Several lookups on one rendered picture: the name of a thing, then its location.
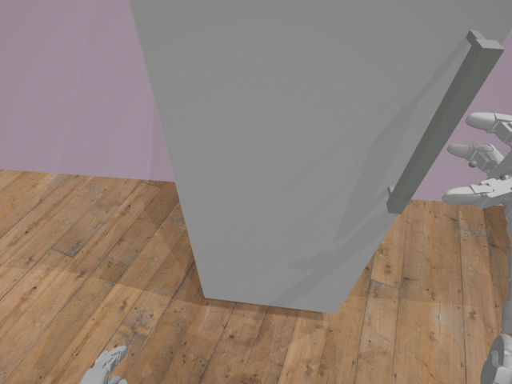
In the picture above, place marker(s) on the robot right hand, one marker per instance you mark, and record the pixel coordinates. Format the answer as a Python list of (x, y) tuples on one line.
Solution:
[(493, 190)]

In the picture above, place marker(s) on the robot right upper arm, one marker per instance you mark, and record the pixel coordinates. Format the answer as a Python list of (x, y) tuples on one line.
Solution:
[(497, 369)]

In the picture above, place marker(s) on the robot left hand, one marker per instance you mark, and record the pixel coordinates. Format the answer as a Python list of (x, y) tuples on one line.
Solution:
[(103, 367)]

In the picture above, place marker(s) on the fridge door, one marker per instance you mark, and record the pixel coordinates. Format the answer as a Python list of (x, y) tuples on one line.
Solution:
[(286, 121)]

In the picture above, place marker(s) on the handle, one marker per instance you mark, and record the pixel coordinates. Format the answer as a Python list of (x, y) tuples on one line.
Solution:
[(476, 67)]

